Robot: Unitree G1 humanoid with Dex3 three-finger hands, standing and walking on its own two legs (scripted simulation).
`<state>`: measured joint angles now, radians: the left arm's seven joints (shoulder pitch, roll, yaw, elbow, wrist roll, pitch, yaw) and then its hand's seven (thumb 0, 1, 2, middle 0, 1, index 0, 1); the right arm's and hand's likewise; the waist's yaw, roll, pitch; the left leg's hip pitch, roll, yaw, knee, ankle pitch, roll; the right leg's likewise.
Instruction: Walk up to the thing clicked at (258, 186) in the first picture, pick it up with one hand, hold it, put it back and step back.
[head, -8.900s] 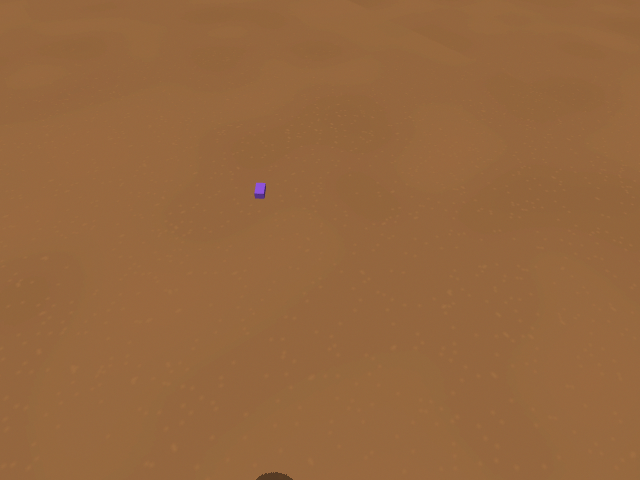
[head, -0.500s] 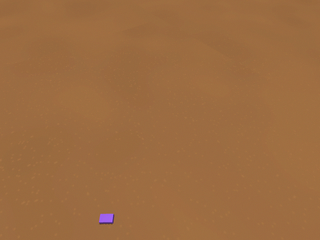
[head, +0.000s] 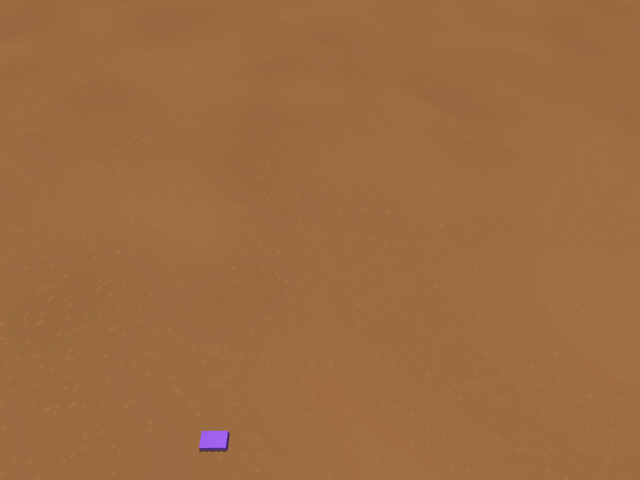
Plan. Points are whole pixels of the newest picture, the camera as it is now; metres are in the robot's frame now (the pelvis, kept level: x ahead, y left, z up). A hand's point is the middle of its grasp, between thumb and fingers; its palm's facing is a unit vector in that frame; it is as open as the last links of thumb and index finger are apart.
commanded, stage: stand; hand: left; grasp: from above
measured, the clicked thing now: (214, 440) +0.35 +0.30 -0.77
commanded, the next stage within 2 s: rise first in 0.74 s
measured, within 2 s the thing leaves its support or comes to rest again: neither
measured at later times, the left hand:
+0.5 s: hand out of the picture +0.06 +0.25 -0.16, palm faces -0.02 -0.93 -0.36, open 7.4 cm
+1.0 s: hand out of the picture +0.12 +0.25 -0.16, palm faces +0.03 -0.94 -0.33, open 7.9 cm
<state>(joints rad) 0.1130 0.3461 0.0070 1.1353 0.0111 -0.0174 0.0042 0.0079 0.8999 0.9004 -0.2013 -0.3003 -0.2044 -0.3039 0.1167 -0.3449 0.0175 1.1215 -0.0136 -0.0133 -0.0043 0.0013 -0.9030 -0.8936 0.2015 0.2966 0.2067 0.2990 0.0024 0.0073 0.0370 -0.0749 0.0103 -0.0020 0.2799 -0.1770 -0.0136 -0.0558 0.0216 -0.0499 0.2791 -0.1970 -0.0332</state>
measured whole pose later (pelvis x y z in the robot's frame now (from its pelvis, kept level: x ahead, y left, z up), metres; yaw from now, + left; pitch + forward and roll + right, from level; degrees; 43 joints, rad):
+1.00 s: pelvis -0.01 +0.00 -0.01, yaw +1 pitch +4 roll +0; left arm -0.02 0.32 0.08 1.09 0.02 -0.02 0.00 0.01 0.72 0.89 -0.24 -0.41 -0.23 -0.43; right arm 0.18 -0.31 0.01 0.91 0.04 -0.04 -0.04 0.00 -0.90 -0.89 0.20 0.30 0.20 0.30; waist -0.01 0.01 0.04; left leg -0.29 0.01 -0.01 0.45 -0.23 -0.01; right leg -0.27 0.02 -0.06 0.45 -0.25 -0.04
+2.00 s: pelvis -0.07 +0.03 -0.25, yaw -2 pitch +32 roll -3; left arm -0.05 0.46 0.12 0.64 0.61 -0.08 0.08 0.00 -0.31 0.77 -0.38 -0.75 -0.37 -0.77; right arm 0.08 -0.29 -0.04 0.59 0.00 -0.20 0.03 0.00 -0.94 -0.90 0.20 0.30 0.21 0.30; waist -0.01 0.00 -0.20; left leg -1.64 0.01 -0.01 1.76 -0.67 0.03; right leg -1.60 -0.01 -0.07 1.73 -0.69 -0.02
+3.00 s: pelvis -0.11 +0.03 -0.45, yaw -8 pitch +33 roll -8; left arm -0.67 0.79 0.21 1.25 1.28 -0.44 0.37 0.00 -0.17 0.71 -0.42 -0.64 -0.41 -0.65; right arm 0.04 -0.26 -0.02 0.78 -0.13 -0.02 0.14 0.00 -0.90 -0.89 0.20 0.30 0.21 0.30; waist -0.08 -0.04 -0.07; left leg -2.29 0.03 -0.07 2.39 -0.68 0.06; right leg -2.20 -0.01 -0.14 2.31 -0.69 -0.02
